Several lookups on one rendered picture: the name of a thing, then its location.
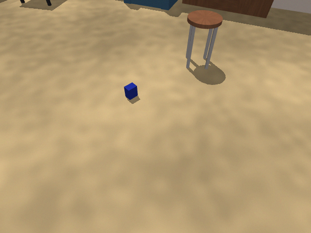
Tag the armchair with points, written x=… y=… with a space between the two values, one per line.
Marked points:
x=162 y=4

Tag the stool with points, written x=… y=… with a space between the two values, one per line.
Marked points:
x=205 y=20

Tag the carton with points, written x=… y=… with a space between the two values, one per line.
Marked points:
x=131 y=91

